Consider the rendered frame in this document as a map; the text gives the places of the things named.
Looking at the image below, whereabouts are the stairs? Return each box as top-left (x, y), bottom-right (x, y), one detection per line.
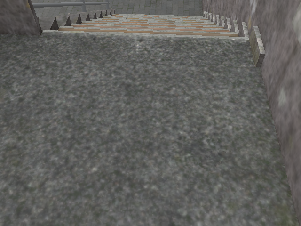
top-left (58, 14), bottom-right (239, 37)

